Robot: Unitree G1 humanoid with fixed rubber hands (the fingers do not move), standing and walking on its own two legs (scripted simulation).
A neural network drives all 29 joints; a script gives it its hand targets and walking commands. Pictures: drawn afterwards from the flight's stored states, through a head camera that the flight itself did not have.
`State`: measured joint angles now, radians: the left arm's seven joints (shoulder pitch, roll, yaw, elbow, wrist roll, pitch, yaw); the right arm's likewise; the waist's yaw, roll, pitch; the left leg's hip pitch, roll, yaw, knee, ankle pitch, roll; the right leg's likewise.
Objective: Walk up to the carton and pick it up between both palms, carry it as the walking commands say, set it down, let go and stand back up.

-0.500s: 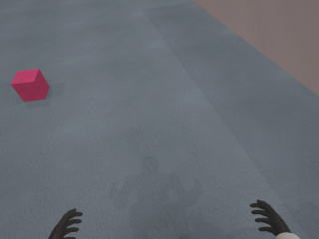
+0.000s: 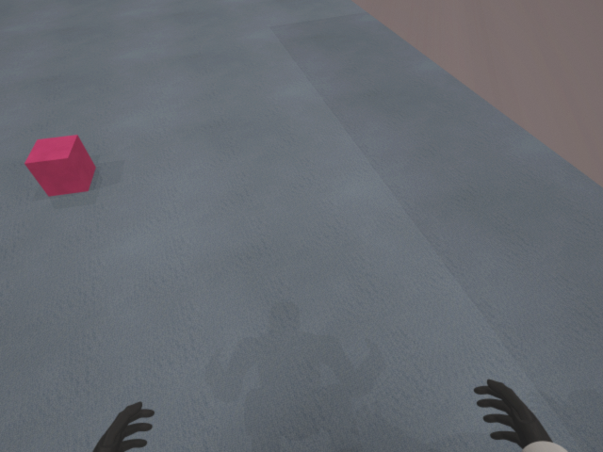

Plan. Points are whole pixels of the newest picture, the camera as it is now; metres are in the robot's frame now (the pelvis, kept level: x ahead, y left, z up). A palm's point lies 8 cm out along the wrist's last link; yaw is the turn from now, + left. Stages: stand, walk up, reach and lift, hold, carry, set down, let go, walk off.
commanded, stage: stand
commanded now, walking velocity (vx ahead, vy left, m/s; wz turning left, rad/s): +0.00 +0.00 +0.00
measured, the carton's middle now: (63, 165) +1.53 +1.19 -0.64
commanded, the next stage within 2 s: walk up in 1.06 s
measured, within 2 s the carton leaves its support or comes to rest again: neither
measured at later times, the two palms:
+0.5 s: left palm out of the picture +0.12 +0.28 -0.08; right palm out of the picture +0.13 -0.28 -0.07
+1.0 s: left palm out of the picture +0.11 +0.28 -0.08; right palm out of the picture +0.13 -0.28 -0.07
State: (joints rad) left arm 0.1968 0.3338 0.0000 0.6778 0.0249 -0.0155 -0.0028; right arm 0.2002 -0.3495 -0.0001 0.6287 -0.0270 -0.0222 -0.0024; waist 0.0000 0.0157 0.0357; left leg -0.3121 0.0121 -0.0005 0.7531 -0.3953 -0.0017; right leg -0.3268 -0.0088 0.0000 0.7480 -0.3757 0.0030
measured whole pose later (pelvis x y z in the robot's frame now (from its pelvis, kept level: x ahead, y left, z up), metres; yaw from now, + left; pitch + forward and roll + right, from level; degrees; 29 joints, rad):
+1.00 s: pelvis -0.01 +0.00 +0.01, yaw +0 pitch -2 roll +0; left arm 0.20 0.34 0.00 0.76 0.02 -0.02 -0.01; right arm 0.20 -0.35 0.00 0.70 -0.02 -0.02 0.00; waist 0.00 0.01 0.04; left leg -0.31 0.01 0.00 0.68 -0.34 -0.01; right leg -0.33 -0.01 0.00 0.68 -0.32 0.00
